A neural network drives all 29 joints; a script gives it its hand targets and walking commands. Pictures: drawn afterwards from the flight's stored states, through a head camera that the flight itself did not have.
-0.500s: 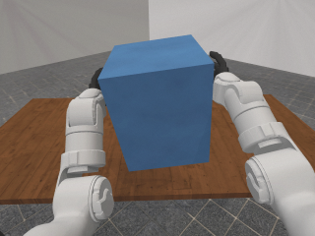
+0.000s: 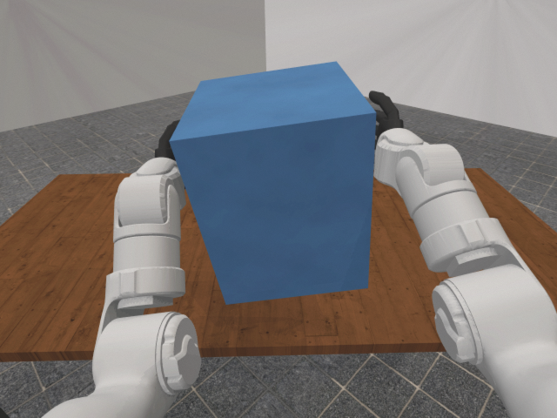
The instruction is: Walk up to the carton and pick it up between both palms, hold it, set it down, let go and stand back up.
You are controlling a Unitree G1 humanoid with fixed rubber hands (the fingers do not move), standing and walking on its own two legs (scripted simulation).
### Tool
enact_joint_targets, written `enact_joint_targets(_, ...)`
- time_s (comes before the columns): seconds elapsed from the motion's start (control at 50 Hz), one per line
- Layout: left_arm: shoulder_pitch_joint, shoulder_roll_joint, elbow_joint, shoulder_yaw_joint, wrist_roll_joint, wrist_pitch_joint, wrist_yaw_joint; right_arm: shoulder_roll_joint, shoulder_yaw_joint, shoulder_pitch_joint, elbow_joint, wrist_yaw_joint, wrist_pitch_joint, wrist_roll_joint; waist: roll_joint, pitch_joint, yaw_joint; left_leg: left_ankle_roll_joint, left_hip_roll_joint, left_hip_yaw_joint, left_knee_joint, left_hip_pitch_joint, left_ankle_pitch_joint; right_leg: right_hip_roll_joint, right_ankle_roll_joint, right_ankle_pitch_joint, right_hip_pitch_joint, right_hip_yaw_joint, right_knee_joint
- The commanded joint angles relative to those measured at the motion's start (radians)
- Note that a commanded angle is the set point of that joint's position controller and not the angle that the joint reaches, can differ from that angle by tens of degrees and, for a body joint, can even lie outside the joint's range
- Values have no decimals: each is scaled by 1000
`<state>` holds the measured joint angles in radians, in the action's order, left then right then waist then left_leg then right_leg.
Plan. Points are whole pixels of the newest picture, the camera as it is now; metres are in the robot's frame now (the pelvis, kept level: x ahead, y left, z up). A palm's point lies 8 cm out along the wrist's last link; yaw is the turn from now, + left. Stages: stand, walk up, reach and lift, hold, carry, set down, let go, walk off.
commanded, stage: hold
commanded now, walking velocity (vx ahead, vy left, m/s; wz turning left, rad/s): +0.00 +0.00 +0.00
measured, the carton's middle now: (281, 181) +0.39 +0.00 +0.25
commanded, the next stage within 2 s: none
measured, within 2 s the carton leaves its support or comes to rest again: neither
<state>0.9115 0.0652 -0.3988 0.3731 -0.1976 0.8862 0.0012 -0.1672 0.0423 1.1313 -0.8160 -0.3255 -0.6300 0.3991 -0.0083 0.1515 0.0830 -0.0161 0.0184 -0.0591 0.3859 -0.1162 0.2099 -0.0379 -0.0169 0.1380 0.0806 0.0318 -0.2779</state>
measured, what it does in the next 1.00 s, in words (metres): stands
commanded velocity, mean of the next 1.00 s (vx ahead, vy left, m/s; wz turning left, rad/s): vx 0.00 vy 0.00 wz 0.00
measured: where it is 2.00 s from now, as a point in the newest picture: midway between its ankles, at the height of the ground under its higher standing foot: outside the picture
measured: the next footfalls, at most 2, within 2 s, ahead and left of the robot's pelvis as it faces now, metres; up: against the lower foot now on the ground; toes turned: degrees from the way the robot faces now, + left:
none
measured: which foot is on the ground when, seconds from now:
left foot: down 0.00-1.00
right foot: down 0.00-1.00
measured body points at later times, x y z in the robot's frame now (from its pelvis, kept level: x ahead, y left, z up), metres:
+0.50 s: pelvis +0.00 +0.00 +0.00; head -0.08 +0.01 +0.44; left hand +0.39 +0.15 +0.28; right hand +0.39 -0.14 +0.31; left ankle +0.00 +0.13 -0.75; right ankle +0.01 -0.11 -0.75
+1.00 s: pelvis +0.00 +0.00 +0.00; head -0.08 +0.01 +0.44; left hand +0.39 +0.15 +0.28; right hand +0.39 -0.14 +0.31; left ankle +0.00 +0.13 -0.75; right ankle +0.01 -0.11 -0.75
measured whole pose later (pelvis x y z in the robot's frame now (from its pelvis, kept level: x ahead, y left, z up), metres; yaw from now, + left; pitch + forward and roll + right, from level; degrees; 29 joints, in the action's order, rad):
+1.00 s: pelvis +0.00 +0.00 +0.00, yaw +0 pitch -3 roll -1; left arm 0.93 0.07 -0.43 0.38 -0.20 0.88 0.00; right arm -0.17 0.04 1.15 -0.84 -0.33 -0.63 0.40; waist -0.01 0.16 0.08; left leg -0.02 0.01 -0.07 0.38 -0.12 0.21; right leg -0.04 -0.02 0.14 0.08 0.02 -0.28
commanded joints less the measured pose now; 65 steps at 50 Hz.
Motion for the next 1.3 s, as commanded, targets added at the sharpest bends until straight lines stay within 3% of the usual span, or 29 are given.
enact_joint_targets(0.0,929,-552,162,-404,159,-114,114,724,180,723,288,147,3,171,-39,350,6,-45,-62,23,-37,28,-228,-42,80,-212,-165,-23,-7)
enact_joint_targets(0.26,946,-551,112,-383,156,-123,110,719,157,734,229,156,6,162,-40,331,1,-43,-57,21,-48,16,-198,-41,72,-163,-144,-23,2)
enact_joint_targets(0.58,933,-555,158,-399,168,-123,109,720,180,724,279,143,8,188,-45,372,10,-52,-64,15,-23,43,-274,-44,78,-252,-172,-24,-10)
enact_joint_targets(0.88,934,-557,142,-394,163,-119,109,722,173,725,261,146,1,176,-38,338,6,-47,-60,15,-40,32,-226,-43,76,-200,-152,-24,0)
enact_joint_targets(1.28,941,-557,143,-398,169,-123,107,724,172,731,269,142,3,184,-49,363,10,-50,-62,13,-30,36,-243,-41,77,-223,-157,-27,-4)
